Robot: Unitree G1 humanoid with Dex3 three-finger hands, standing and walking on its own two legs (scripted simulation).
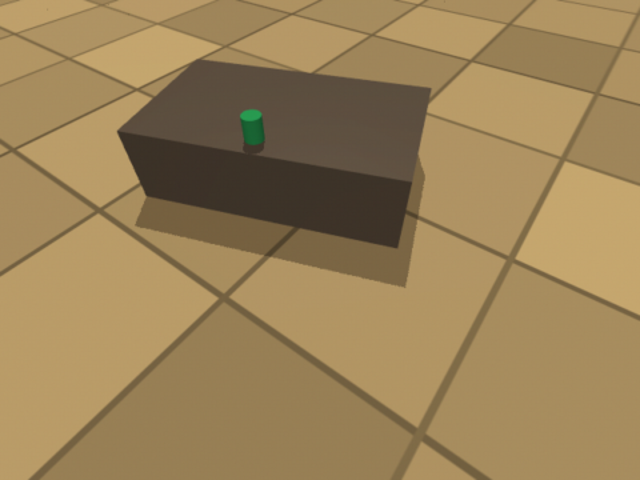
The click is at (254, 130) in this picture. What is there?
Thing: squat round
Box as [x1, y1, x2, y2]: [240, 110, 264, 144]
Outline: 246,110 242,112 240,115 244,140 250,144 259,143 264,139 261,114 257,110
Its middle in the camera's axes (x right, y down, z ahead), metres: -0.24 -0.44 +1.51
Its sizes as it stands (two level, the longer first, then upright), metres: 0.082 0.082 0.105
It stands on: a support 0.36 m high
